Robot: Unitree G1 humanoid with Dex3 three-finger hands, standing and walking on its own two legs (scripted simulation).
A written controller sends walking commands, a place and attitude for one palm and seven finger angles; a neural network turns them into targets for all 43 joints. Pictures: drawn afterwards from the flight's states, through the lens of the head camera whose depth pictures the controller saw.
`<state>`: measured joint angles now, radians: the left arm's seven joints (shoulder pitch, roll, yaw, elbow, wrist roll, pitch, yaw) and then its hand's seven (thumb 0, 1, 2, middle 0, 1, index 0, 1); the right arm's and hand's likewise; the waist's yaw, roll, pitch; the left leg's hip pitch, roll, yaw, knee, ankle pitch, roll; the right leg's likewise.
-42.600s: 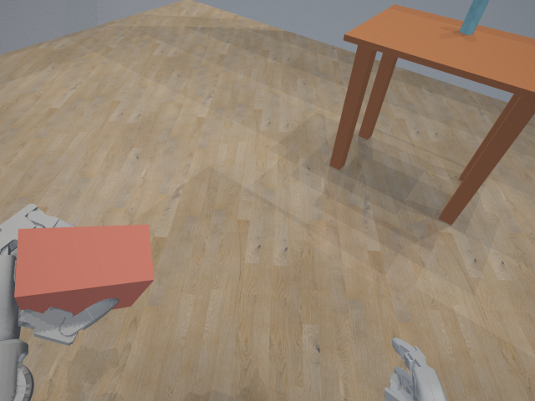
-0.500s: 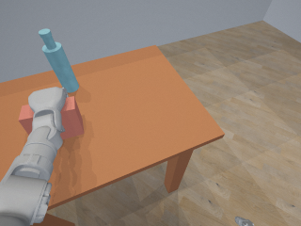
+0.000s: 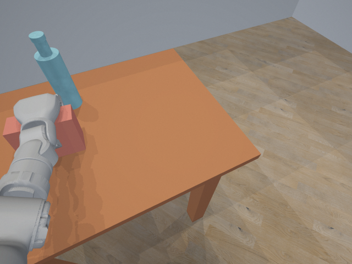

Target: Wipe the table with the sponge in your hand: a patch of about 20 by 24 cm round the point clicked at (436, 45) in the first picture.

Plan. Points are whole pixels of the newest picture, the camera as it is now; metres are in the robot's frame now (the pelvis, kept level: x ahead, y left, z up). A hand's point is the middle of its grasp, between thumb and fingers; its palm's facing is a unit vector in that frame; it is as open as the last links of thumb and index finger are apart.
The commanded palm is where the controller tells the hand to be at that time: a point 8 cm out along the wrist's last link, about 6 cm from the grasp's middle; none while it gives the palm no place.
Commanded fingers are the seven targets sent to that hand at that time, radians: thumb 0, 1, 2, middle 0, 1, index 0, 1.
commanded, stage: slide back across to the first lane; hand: left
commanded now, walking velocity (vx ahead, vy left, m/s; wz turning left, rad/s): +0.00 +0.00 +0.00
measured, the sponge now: (52, 139) +0.41 +0.33 +0.01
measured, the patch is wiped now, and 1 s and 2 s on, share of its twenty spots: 1.00 1.00 1.00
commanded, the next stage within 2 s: wipe back along the first lane in 0.38 s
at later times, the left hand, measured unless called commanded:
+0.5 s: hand (21, 135) +0.39 +0.37 +0.05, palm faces -0.08 -0.04 -1.00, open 9.9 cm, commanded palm +0.36 +0.36 +0.09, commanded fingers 0.00 0.10 1.30 -1.20 -1.60 -1.20 -1.60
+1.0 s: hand (19, 153) +0.35 +0.36 +0.05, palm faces -0.04 -0.02 -1.00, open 9.9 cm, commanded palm +0.31 +0.33 +0.07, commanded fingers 0.00 0.10 1.30 -1.20 -1.60 -1.20 -1.60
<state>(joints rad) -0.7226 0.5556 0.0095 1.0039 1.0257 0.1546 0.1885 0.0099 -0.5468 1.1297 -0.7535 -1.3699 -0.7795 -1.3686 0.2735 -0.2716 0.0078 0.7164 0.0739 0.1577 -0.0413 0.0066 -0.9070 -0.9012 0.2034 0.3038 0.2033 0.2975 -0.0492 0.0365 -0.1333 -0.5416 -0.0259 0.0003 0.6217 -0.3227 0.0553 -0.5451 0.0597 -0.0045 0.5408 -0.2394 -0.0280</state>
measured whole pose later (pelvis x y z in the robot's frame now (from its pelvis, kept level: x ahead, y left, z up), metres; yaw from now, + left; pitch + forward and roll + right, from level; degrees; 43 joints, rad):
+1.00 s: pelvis +0.01 +0.02 +0.01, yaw +2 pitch +9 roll -2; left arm -0.35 0.51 -0.03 0.55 0.98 0.25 0.15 0.00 -0.49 1.11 -0.70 -1.41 -0.72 -1.42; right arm 0.18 -0.27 0.01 0.65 0.08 0.16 -0.01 0.01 -0.91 -0.90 0.20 0.30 0.20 0.30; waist 0.04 0.05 -0.11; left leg -0.40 -0.06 -0.02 0.58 -0.33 0.08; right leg -0.39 0.03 -0.02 0.49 -0.26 -0.01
